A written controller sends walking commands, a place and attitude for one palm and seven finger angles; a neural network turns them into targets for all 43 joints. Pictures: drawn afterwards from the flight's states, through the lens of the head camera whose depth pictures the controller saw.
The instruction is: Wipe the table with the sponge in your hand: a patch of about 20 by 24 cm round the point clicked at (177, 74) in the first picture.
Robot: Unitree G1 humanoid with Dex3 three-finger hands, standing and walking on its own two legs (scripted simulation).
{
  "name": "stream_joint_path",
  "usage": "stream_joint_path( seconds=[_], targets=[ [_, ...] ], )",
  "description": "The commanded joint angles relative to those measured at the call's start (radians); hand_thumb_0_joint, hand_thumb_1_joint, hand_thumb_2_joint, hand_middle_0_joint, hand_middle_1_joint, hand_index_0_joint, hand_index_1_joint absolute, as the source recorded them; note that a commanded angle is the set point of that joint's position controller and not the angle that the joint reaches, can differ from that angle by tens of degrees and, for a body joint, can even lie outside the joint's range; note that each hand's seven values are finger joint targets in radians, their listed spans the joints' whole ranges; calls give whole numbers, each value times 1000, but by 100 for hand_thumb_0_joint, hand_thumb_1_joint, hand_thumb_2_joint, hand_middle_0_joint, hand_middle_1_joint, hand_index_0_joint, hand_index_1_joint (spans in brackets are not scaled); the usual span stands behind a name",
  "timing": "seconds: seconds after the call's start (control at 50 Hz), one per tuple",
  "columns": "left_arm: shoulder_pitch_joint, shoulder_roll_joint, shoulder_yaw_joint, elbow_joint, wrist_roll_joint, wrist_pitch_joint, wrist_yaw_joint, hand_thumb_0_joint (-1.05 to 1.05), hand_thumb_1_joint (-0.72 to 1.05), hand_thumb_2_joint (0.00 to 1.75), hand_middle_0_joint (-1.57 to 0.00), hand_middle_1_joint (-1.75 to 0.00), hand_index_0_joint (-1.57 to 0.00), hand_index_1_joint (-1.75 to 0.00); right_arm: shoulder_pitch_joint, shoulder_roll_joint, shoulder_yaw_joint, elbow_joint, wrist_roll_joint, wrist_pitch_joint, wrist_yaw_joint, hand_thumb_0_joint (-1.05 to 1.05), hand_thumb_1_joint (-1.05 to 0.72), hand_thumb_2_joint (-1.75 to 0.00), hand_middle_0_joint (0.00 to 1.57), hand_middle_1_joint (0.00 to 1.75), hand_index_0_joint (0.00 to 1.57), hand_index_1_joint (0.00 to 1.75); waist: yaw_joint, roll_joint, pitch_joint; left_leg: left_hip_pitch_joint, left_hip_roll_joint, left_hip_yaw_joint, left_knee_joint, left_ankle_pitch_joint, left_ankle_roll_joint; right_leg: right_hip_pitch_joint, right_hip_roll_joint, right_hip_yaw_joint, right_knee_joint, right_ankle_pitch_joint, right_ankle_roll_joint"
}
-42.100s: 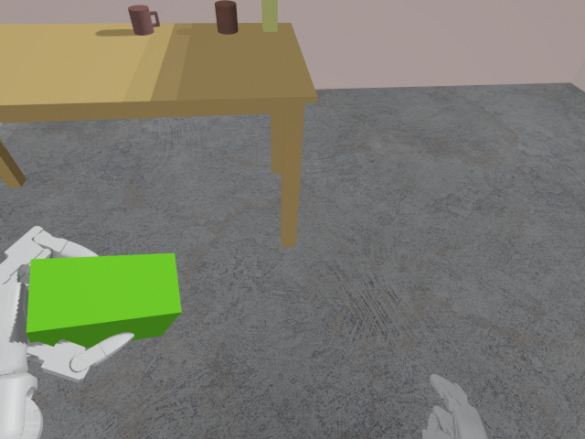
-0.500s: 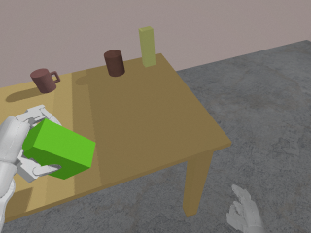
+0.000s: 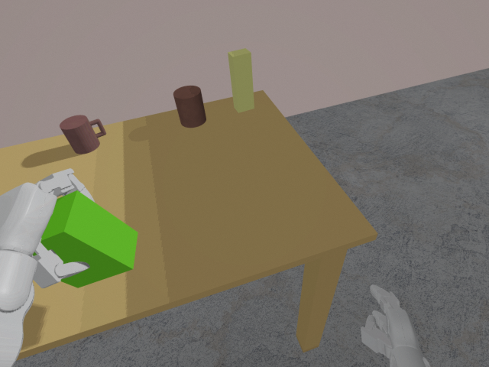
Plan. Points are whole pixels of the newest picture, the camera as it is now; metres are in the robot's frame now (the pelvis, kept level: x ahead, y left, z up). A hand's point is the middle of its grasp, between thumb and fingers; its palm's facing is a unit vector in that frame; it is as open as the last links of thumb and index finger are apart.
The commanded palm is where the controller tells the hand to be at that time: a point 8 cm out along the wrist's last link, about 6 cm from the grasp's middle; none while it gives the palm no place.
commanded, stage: turn the palm down, sponge in hand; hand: left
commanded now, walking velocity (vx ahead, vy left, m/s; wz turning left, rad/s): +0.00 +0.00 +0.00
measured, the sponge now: (88, 249) +0.23 +0.27 +0.12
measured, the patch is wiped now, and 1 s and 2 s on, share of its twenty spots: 0.00 0.00 0.00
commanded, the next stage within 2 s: move the sponge above the wiping area in 1.00 s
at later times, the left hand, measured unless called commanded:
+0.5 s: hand (35, 232) +0.22 +0.32 +0.17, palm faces +0.17 -0.10 -0.98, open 10.5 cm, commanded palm +0.17 +0.30 +0.23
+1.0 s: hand (44, 242) +0.21 +0.30 +0.17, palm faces +0.11 -0.05 -0.99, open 10.5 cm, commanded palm +0.17 +0.30 +0.23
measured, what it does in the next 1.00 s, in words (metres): stands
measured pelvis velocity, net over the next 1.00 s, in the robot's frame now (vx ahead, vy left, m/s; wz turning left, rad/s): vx -0.02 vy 0.01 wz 0.00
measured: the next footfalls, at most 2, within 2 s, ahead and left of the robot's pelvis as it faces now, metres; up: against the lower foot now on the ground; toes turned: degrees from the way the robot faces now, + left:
none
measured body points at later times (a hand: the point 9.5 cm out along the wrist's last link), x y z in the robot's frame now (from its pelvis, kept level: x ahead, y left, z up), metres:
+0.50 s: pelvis -0.01 +0.02 +0.01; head -0.03 -0.02 +0.46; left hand +0.20 +0.32 +0.23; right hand +0.26 -0.15 -0.06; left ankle +0.04 +0.13 -0.73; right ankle +0.00 -0.08 -0.73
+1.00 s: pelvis -0.02 +0.01 +0.01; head -0.04 -0.04 +0.46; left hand +0.20 +0.30 +0.22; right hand +0.25 -0.16 -0.05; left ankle +0.04 +0.13 -0.73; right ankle +0.00 -0.08 -0.73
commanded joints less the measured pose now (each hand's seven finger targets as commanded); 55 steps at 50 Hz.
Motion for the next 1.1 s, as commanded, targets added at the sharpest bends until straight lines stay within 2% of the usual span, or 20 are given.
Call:
stream_joint_path(
  seconds=[0.0, 0.08, 0.1, 0.18, 0.2, 0.28, 0.3, 0.44, 0.5, 0.58, 0.6, 0.68, 0.7, 0.78, 0.8, 0.88, 0.9, 0.98, 1.0, 1.08],
  targets=[
    [-190, 204, 119, -157, 71, 56, 3, 0, 10, 130, -120, -160, -120, -160, -226, -91, -18, -187, 4, -37, -1, 0, -90, -90, 20, 30, 20, 30, 9, -34, -138, 103, -12, -14, -89, 176, 37, 9, -56, 68, -166, 205, 38],
    [-253, 238, 108, -152, 147, 71, -29, 0, 10, 130, -120, -160, -120, -160, -279, -80, -5, -173, 11, -38, -4, 0, -90, -90, 20, 30, 20, 30, 15, -21, -114, 136, -18, -34, -121, 126, 37, -16, -40, 91, -200, 100, 25],
    [-284, 198, 55, -180, 157, 62, -37, 0, 10, 130, -120, -160, -120, -160, -269, -81, -5, -184, 6, -38, -4, 0, -90, -90, 20, 30, 20, 30, 6, -7, -130, 141, -14, -33, -129, 126, 40, -2, -47, 63, -198, 109, 28],
    [-316, 270, 113, -175, 229, 51, -27, 0, 10, 130, -120, -160, -120, -160, -313, -75, 1, -158, 1, -45, 0, 0, -90, -90, 20, 30, 20, 30, 33, 14, -144, 172, -19, -58, -153, 135, 35, 17, -33, 102, -212, 96, 7],
    [-336, 219, 66, -184, 235, 44, -27, 0, 10, 130, -120, -160, -120, -160, -299, -73, 1, -161, -5, -43, 4, 0, -90, -90, 20, 30, 20, 30, 22, 16, -161, 173, -15, -53, -157, 147, 37, 38, -40, 67, -205, 121, 11],
    [-361, 257, 98, -138, 284, 70, -14, 0, 10, 130, -120, -160, -120, -160, -345, -74, 3, -134, -3, -37, 15, 0, -90, -90, 20, 30, 20, 30, 45, 35, -152, 176, -19, -77, -183, 152, 26, 55, -29, 107, -215, 117, -8],
    [-370, 206, 43, -129, 280, 78, -20, 0, 10, 130, -120, -160, -120, -160, -332, -75, 3, -139, -6, -32, 17, 0, -90, -90, 20, 30, 20, 30, 35, 32, -146, 168, -13, -67, -189, 148, 30, 62, -40, 69, -218, 128, 0],
    [-399, 184, -39, -84, 363, 126, -71, 0, 10, 130, -120, -160, -120, -160, -362, -77, 4, -130, -1, -15, 25, 0, -90, -90, 20, 30, 20, 30, 35, 2, -157, 171, -17, -84, -219, 140, 33, 78, -40, 89, -225, 119, -2],
    [-402, 180, -43, -95, 391, 127, -80, 0, 10, 130, -120, -160, -120, -160, -384, -74, 5, -131, -4, -19, 32, 0, -90, -90, 20, 30, 20, 30, 41, 11, -167, 170, -20, -80, -216, 150, 38, 101, -36, 97, -221, 132, -12],
    [-422, 260, 32, -90, 434, 115, -69, 0, 10, 130, -120, -160, -120, -160, -415, -73, 6, -120, -7, -20, 43, 0, -90, -90, 20, 30, 20, 30, 62, -1, -170, 177, -26, -98, -215, 154, 35, 98, -29, 160, -235, 108, -25],
    [-417, 198, -21, -78, 420, 112, -70, 0, 10, 130, -120, -160, -120, -160, -398, -70, 3, -122, -8, -18, 43, 0, -90, -90, 20, 30, 20, 30, 50, -6, -172, 178, -25, -81, -211, 152, 38, 98, -40, 118, -237, 113, -15],
    [-440, 245, 33, -69, 418, 103, -52, 0, 10, 130, -120, -160, -120, -160, -424, -70, 2, -112, -7, -27, 41, 0, -90, -90, 20, 30, 20, 30, 66, 2, -155, 186, -29, -97, -222, 119, 33, 82, -32, 164, -253, 78, -24],
    [-434, 174, -32, -63, 408, 102, -54, 0, 10, 130, -120, -160, -120, -160, -404, -67, 0, -112, -6, -27, 41, 0, -90, -90, 20, 30, 20, 30, 47, -9, -149, 184, -26, -82, -218, 116, 36, 78, -39, 122, -253, 81, -12],
    [-452, 216, -4, -57, 421, 116, -57, 0, 10, 130, -120, -160, -120, -160, -428, -72, 1, -107, -2, -33, 39, 0, -90, -90, 20, 30, 20, 30, 58, 5, -139, 183, -33, -94, -227, 94, 31, 69, -33, 171, -260, 57, -23],
    [-444, 165, -54, -53, 412, 116, -62, 0, 10, 130, -120, -160, -120, -160, -407, -70, -3, -111, -4, -33, 37, 0, -90, -90, 20, 30, 20, 30, 45, -5, -149, 182, -30, -77, -218, 100, 36, 75, -43, 133, -255, 70, -12],
    [-464, 227, -7, -57, 426, 118, -70, 0, 10, 130, -120, -160, -120, -160, -427, -72, 0, -109, -4, -38, 32, 0, -90, -90, 20, 30, 20, 30, 58, -3, -140, 186, -36, -89, -223, 83, 34, 66, -37, 184, -267, 39, -22],
    [-456, 171, -56, -62, 421, 110, -72, 0, 10, 130, -120, -160, -120, -160, -410, -69, -2, -113, -5, -40, 33, 0, -90, -90, 20, 30, 20, 30, 43, -8, -151, 189, -33, -75, -213, 95, 38, 71, -44, 145, -261, 54, -12],
    [-461, 241, 11, -71, 431, 96, -64, 0, 10, 130, -120, -160, -120, -160, -423, -71, -3, -107, -8, -46, 32, 0, -90, -90, 20, 30, 20, 30, 62, 8, -151, 200, -38, -91, -216, 100, 35, 70, -36, 192, -269, 48, -24],
    [-442, 188, -28, -59, 417, 91, -62, 0, 10, 130, -120, -160, -120, -160, -401, -66, -5, -109, -10, -48, 33, 0, -90, -90, 20, 30, 20, 30, 51, -15, -160, 196, -33, -77, -205, 113, 37, 78, -47, 158, -263, 62, -15],
    [-457, 231, 17, -48, 419, 100, -51, 0, 10, 130, -120, -160, -120, -160, -423, -74, -6, -102, -8, -49, 35, 0, -90, -90, 20, 30, 20, 30, 64, -1, -134, 192, -37, -88, -213, 104, 30, 63, -41, 199, -277, 49, -24]
  ],
)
